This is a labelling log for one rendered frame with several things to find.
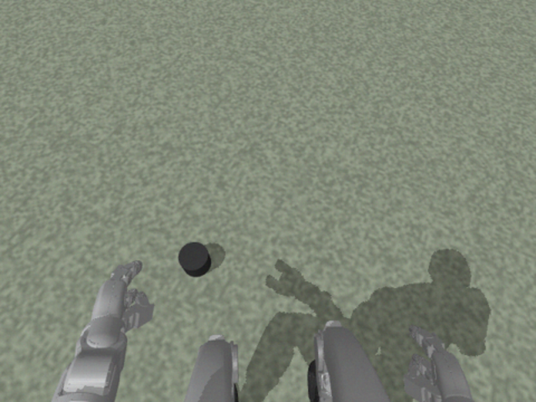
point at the tin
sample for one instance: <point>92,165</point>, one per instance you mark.
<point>194,259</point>

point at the right robot hand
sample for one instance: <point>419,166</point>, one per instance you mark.
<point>441,378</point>

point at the left robot arm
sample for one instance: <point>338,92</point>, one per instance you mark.
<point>94,374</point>

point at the left robot hand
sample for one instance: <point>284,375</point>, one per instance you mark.
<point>114,300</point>

